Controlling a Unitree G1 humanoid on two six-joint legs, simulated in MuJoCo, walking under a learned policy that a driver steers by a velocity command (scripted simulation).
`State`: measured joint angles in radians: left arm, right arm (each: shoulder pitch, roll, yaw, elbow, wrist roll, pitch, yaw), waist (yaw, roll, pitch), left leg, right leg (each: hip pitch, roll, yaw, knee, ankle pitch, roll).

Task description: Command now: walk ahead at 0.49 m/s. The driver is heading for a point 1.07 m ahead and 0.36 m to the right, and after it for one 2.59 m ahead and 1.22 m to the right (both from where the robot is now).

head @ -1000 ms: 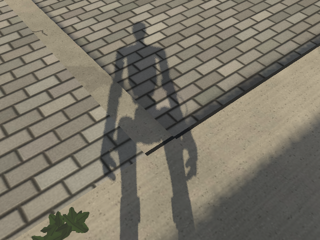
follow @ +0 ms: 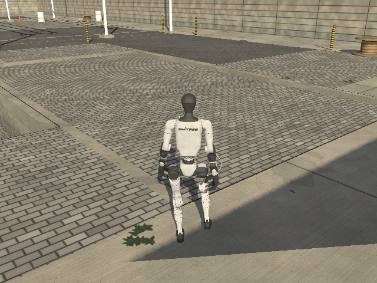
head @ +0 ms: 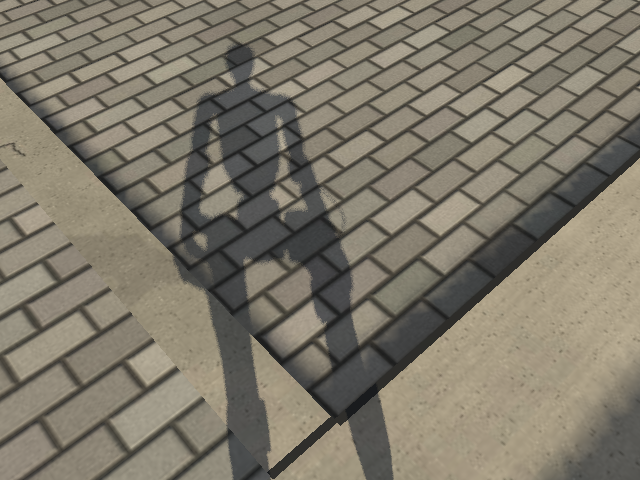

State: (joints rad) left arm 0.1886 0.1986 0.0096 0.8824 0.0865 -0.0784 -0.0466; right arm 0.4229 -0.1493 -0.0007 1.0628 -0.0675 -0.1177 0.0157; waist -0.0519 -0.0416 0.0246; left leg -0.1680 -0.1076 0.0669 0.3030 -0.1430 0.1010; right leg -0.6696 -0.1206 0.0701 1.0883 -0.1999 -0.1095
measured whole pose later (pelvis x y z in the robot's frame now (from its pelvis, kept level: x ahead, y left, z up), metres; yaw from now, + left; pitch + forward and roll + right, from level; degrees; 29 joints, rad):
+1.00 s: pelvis +0.55 -0.03 +0.00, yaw -9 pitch +1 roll +1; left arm 0.32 0.18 0.06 0.98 0.08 -0.10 -0.04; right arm 0.23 -0.16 -0.05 0.97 -0.05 -0.12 -0.03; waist -0.02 -0.03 0.01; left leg -0.24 -0.01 0.13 0.40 -0.17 0.04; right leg -0.49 -0.04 0.05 1.21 -0.31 -0.12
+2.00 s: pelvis +1.00 -0.24 -0.13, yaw -44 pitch +1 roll +1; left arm 0.15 0.21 0.09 0.78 -0.04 0.00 0.06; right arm 0.21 -0.18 -0.04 0.97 -0.05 -0.05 -0.02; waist 0.00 -0.05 0.01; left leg -0.33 0.03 0.13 0.59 -0.27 0.02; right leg -0.84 0.01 0.06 1.70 -0.51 0.04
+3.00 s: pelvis +1.03 -0.29 -0.11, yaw -34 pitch +4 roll -2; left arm 0.08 0.20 0.05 0.67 0.02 0.00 0.10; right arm 0.25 -0.21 -0.02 0.66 -0.02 0.06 -0.06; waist -0.03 -0.05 0.02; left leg -0.36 -0.09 -0.14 0.52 -0.21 0.07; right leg -0.91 0.01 0.05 1.73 -0.39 0.08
